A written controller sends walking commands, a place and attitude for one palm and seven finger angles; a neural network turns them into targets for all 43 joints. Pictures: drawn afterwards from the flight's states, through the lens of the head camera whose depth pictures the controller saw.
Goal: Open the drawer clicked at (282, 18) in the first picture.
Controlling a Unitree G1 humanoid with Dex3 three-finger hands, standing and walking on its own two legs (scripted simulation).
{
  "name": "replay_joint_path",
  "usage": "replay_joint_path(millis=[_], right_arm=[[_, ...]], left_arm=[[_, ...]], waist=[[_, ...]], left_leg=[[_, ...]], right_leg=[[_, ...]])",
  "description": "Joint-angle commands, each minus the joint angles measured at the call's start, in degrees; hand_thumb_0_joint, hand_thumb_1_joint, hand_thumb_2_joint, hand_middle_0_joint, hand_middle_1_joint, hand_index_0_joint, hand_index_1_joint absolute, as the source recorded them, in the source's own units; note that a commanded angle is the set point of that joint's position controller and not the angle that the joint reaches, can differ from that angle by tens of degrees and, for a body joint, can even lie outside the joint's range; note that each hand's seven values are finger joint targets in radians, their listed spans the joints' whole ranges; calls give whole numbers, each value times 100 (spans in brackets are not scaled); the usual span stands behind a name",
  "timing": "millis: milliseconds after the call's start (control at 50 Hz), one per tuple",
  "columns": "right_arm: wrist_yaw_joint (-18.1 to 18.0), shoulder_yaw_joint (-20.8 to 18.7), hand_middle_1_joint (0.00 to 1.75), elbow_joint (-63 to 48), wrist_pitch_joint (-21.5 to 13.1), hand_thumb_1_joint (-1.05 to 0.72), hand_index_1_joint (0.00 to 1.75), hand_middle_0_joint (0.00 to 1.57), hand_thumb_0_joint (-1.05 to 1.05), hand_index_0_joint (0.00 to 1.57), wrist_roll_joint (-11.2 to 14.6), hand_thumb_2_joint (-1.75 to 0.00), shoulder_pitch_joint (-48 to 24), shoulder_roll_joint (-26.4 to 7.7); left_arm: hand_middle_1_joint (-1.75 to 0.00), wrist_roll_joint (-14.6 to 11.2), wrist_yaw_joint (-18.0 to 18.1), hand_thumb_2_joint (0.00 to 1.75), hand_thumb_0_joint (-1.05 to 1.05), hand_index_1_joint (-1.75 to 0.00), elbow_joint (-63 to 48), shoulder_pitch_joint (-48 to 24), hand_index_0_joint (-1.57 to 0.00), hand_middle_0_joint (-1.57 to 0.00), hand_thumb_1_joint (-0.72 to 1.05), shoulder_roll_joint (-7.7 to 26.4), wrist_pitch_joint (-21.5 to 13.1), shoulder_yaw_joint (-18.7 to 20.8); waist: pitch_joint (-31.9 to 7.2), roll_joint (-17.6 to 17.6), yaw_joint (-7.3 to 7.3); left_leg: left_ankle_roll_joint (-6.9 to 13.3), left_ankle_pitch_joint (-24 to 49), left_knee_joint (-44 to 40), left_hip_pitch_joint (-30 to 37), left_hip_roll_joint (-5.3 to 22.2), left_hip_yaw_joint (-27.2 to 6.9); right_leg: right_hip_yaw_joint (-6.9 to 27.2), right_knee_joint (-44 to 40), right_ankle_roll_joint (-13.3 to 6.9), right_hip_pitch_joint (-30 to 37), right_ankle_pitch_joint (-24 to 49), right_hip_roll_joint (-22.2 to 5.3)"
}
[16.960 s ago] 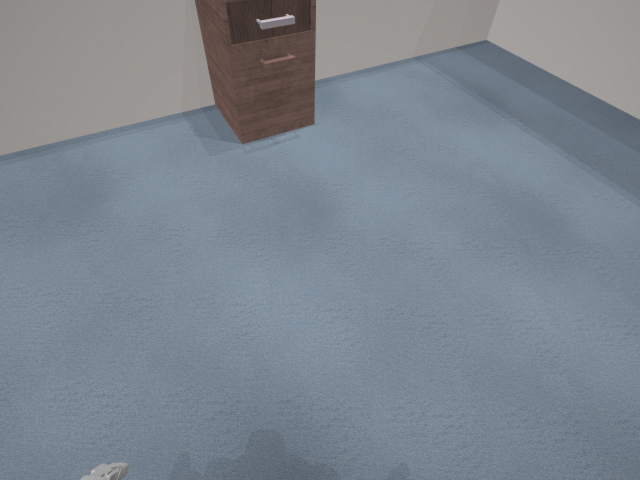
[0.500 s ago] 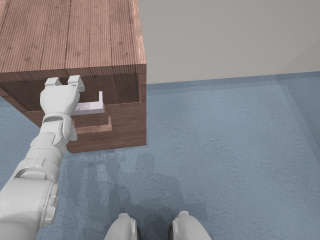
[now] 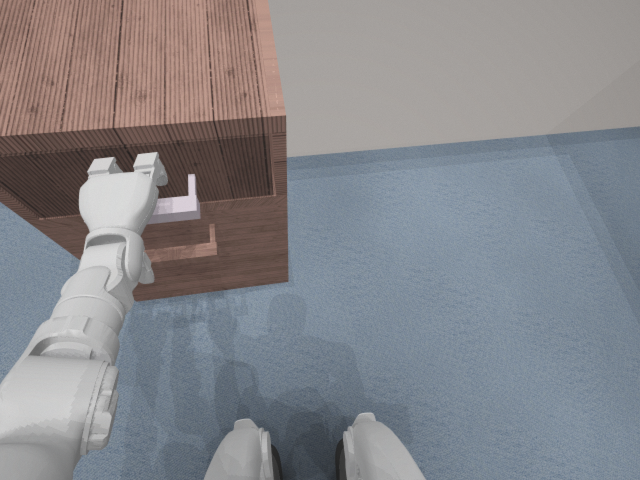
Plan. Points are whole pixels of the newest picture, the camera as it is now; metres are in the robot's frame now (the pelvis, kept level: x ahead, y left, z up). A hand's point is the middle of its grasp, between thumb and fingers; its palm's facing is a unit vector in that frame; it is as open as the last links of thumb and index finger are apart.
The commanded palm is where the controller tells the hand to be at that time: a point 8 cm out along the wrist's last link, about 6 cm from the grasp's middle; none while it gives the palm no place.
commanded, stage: lower the fingers behind the handle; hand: left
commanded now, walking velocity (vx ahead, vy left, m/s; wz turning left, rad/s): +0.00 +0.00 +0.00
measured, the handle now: (145, 198) +0.52 +0.23 -0.09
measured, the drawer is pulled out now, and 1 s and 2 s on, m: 0.00 0.00 0.00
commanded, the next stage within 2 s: close the thumb around the handle in 1.28 s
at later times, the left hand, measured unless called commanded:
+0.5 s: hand (146, 233) +0.46 +0.22 -0.09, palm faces -0.09 -0.04 -1.00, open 13.8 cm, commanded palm +0.45 +0.21 -0.03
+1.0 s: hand (148, 238) +0.46 +0.23 -0.11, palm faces -0.06 -0.03 -1.00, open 13.8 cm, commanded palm +0.45 +0.21 -0.06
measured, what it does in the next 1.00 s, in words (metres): lowers itself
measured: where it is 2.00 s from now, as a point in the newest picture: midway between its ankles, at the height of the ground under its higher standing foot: outside the picture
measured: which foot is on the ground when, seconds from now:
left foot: down 0.00-1.00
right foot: down 0.00-1.00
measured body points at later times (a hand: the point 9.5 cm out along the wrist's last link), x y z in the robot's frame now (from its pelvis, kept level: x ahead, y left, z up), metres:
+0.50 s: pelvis -0.01 +0.00 -0.03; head +0.15 +0.02 +0.39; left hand +0.46 +0.22 -0.03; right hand +0.02 -0.27 -0.15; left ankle +0.00 +0.08 -0.65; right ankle +0.00 -0.12 -0.65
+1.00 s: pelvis -0.03 -0.01 -0.05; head +0.15 +0.01 +0.36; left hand +0.46 +0.23 -0.06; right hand +0.00 -0.28 -0.18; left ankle +0.00 +0.08 -0.65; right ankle +0.00 -0.12 -0.65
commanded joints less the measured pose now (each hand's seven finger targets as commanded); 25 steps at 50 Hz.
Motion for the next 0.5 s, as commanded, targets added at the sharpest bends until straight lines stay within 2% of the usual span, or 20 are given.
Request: replay_joint_path(millis=[0, 20, 60, 100, 140, 180, 220, 280, 320, 340, 380, 400, 420, 480], right_arm=[[-78, -347, 30, -199, -104, -90, 30, 20, 0, 20, -19, -90, 897, -1004], [-78, -362, 30, -171, -127, -90, 30, 20, 0, 20, -23, -90, 894, -982], [-73, -372, 30, -132, -150, -90, 30, 20, 0, 20, -32, -90, 937, -1027], [-72, -367, 30, -116, -165, -90, 30, 20, 0, 20, -39, -90, 940, -1018], [-54, -389, 30, -114, -174, -90, 30, 20, 0, 20, -44, -90, 966, -1020], [-46, -375, 30, -137, -148, -90, 30, 20, 0, 20, -53, -90, 961, -1024], [-21, -371, 30, -148, -131, -90, 30, 20, 0, 20, -60, -90, 930, -995], [-17, -345, 30, -177, -101, -90, 30, 20, 0, 20, -56, -90, 908, -1018], [-17, -339, 30, -181, -117, -90, 30, 20, 0, 20, -54, -90, 852, -1003], [-31, -342, 30, -187, -109, -90, 30, 20, 0, 20, -60, -90, 884, -1042], [-37, -338, 30, -208, -131, -90, 30, 20, 0, 20, -64, -90, 853, -1017], [-36, -319, 30, -209, -136, -90, 30, 20, 0, 20, -58, -90, 831, -1019], [-33, -319, 30, -194, -144, -90, 30, 20, 0, 20, -66, -90, 812, -1003], [-28, -306, 30, -179, -178, -90, 30, 20, 0, 20, -62, -90, 825, -1029]], left_arm=[[-120, 9, 316, 30, 0, -120, -1129, -2215, -30, -30, -50, 1408, -32, 230], [-120, 19, 307, 30, 0, -120, -1165, -2374, -30, -30, -50, 1251, -51, 117], [-120, -22, 318, 30, 0, -120, -1095, -2225, -30, -30, -50, 1393, -80, 268], [-120, -15, 312, 30, 0, -120, -1032, -2368, -30, -30, -50, 1251, -80, 121], [-120, -18, 303, 30, 0, -120, -1075, -2332, -30, -30, -50, 1163, -91, 96], [-120, -13, 302, 30, 0, -120, -1112, -2198, -30, -30, -50, 1273, -80, 202], [-120, -17, 300, 30, 0, -120, -1065, -2137, -30, -30, -50, 1128, -47, 129], [-120, 6, 353, 30, 0, -120, -953, -2055, -30, -30, -50, 1234, 23, 205], [-120, 19, 372, 30, 0, -120, -1037, -2270, -30, -30, -50, 1173, 25, 134], [-120, 59, 404, 30, 0, -120, -1089, -2276, -30, -30, -50, 1401, 9, 297], [-120, 67, 434, 30, 0, -120, -1098, -2257, -30, -30, -50, 1312, -2, 236], [-120, 78, 455, 30, 0, -120, -1091, -2246, -30, -30, -50, 1422, 0, 307], [-120, 77, 460, 30, 0, -120, -1085, -2384, -30, -30, -50, 1306, 6, 211], [-120, 75, 495, 30, 0, -120, -941, -2430, -30, -30, -50, 1343, 39, 208]], waist=[[-2925, 460, -44], [-2853, 530, -124], [-2977, 505, -48], [-2866, 451, -146], [-3040, 611, -123], [-3141, 609, -38], [-3078, 669, -45], [-2929, 455, -32], [-2902, 562, -94], [-3050, 480, -52], [-3071, 567, -66], [-3069, 571, -28], [-2998, 646, -93], [-2949, 557, -131]], left_leg=[[-66, 2816, -355, 2431, -66, -437], [-80, 2909, -346, 2551, -33, -513], [-91, 2874, -265, 2542, -33, -519], [-85, 2753, -216, 2399, -37, -527], [-97, 2938, -157, 2589, -17, -576], [-120, 3075, -106, 2584, -16, -591], [-128, 3115, -85, 2541, -16, -610], [-109, 2804, -42, 2260, -26, -569], [-101, 2744, -21, 2235, -16, -593], [-103, 2713, 24, 2221, -13, -602], [-100, 2644, 71, 2161, -26, -578], [-98, 2578, 94, 2073, -29, -568], [-111, 2602, 95, 2111, -16, -624], [-94, 2332, 189, 1887, -33, -590]], right_leg=[[25, -400, -199, 991, 2072, 158], [-1, -374, -203, 790, 2011, 155], [-16, -306, -200, 731, 1936, 164], [-21, -279, -196, 631, 1868, 161], [-40, -206, -200, 483, 1892, 164], [-52, -115, -213, 516, 1976, 171], [-60, -79, -220, 448, 1980, 165], [-66, -51, -210, 450, 1847, 172], [-62, -14, -214, 328, 1794, 161], [-62, 41, -205, 345, 1767, 159], [-55, 70, -206, 311, 1739, 159], [-48, 102, -212, 318, 1697, 161], [-63, 129, -217, 166, 1639, 160], [-64, 173, -202, 66, 1460, 157]])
